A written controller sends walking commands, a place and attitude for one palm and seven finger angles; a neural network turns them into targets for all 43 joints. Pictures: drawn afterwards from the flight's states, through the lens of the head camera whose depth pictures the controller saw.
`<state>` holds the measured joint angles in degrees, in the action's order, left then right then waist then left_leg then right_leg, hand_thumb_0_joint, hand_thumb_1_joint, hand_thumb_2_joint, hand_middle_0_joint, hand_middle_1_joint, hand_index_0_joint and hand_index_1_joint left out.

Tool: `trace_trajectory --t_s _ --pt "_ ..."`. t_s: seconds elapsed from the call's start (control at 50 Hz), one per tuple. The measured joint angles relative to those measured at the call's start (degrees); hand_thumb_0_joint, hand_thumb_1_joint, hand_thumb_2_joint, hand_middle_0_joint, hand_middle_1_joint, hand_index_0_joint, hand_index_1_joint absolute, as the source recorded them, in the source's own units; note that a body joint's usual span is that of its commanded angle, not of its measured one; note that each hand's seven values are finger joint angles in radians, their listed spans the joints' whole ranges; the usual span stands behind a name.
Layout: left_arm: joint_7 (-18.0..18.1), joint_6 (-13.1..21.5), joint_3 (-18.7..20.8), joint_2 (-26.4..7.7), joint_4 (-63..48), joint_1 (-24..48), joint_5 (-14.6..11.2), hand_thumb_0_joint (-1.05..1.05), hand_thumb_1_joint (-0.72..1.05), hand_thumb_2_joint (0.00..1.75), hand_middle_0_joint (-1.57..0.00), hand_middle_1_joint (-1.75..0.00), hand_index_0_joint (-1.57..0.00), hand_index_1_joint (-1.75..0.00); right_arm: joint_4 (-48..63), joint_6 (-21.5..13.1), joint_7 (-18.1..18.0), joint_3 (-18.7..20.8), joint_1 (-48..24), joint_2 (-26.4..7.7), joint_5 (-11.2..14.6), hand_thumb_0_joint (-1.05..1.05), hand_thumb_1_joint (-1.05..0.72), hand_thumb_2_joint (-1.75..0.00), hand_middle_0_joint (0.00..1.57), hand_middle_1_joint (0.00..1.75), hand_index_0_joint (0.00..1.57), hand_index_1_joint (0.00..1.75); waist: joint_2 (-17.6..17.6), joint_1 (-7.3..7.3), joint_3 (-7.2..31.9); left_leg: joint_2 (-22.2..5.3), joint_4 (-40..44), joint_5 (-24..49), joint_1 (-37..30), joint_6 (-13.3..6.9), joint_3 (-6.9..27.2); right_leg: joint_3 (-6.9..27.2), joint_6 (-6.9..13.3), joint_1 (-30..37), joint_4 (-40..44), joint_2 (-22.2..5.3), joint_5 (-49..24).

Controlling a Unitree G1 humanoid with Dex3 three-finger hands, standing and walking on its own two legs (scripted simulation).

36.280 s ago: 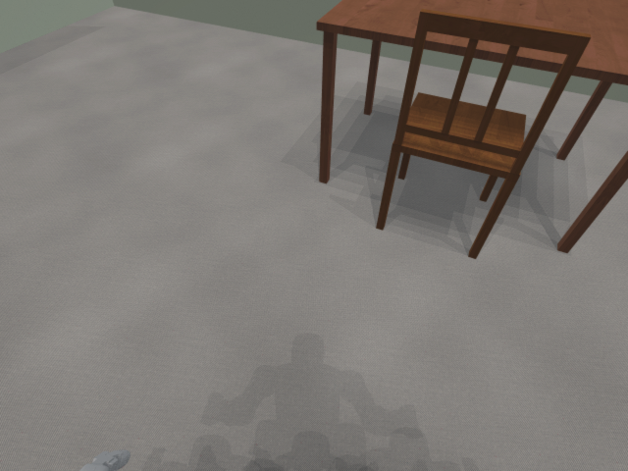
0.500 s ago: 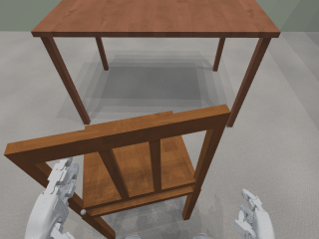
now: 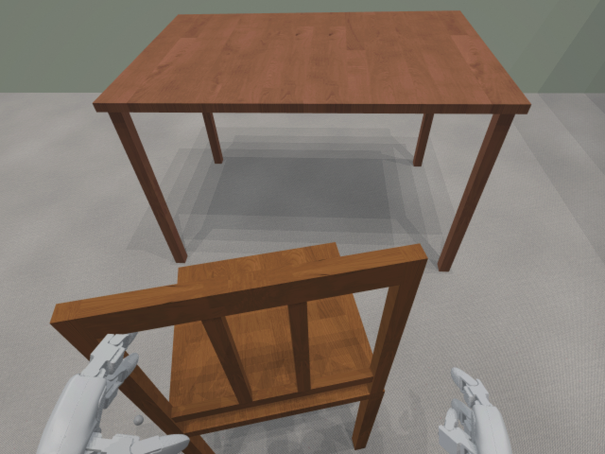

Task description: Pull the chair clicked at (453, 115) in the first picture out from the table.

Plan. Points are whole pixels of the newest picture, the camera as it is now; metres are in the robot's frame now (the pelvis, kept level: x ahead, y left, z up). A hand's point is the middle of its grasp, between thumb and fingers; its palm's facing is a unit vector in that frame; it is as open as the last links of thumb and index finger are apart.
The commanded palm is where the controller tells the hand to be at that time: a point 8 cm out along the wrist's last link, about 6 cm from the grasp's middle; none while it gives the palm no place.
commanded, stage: draw the hand back to the body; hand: left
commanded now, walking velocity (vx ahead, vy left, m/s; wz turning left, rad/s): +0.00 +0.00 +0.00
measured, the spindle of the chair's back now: (231, 362) +0.26 +0.15 -0.07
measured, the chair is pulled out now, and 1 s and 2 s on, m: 0.53 0.52 0.52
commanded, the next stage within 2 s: step back with the hand held close in 0.72 s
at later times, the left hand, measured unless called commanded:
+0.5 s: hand (116, 402) +0.16 +0.23 +0.06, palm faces +0.17 -0.84 -0.51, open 6.8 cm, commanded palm +0.15 +0.29 +0.19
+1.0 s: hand (104, 405) +0.15 +0.24 +0.07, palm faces +0.11 -0.85 -0.52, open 6.4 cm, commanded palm +0.13 +0.28 +0.20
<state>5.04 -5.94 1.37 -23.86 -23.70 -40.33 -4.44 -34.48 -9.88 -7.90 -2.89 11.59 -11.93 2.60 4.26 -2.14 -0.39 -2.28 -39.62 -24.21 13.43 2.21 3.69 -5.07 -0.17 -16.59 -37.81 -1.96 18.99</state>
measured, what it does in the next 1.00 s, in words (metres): stands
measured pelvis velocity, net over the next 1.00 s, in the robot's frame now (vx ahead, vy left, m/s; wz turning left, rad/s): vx -0.01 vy -0.02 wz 0.03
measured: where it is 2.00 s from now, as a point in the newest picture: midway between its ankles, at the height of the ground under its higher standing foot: outside the picture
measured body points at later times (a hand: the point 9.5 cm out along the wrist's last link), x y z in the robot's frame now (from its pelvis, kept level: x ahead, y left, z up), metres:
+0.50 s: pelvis +0.02 -0.02 +0.01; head +0.03 -0.05 +0.46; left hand +0.14 +0.27 +0.10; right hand +0.22 -0.23 -0.09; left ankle -0.03 +0.14 -0.72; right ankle +0.01 -0.12 -0.72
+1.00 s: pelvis -0.01 -0.02 +0.01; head +0.04 -0.03 +0.46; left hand +0.14 +0.28 +0.10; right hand +0.20 -0.23 -0.08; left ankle -0.03 +0.14 -0.72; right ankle +0.02 -0.12 -0.72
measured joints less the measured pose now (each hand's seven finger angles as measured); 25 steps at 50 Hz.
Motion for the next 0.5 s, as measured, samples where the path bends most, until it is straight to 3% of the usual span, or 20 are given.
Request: trace_trajectory --t_s 0.36,0.5 --pt "1.57 -7.43 3.17 -3.21 1.00 3.00 -0.86 0.00 0.63 0.77 -0.34 -0.33 -0.38 -0.28 -5.74 -2.01 1.14 0.16 -2.38 -1.69 0.29 0.02 -0.90 -0.90 0.20 0.30 0.20 0.30 0.65 -2.15 -3.40 -0.10 9.40 3.34 -7.58 0.85 0.74 -1.10 0.65 6.62 6.14 0.02 -1.07" --pt "1.75 -8.25 3.97 -3.51 1.07 3.44 -0.85 0.01 0.81 0.86 -0.34 -0.35 -0.42 -0.33 -6.61 -2.51 1.56 0.85 -2.68 -2.58 0.64 0.02 -0.91 -0.90 0.20 0.30 0.20 0.30 0.83 -2.51 -3.97 -0.26 9.98 3.39 -8.14 1.14 1.08 -1.49 0.92 7.05 6.14 0.13 -0.67"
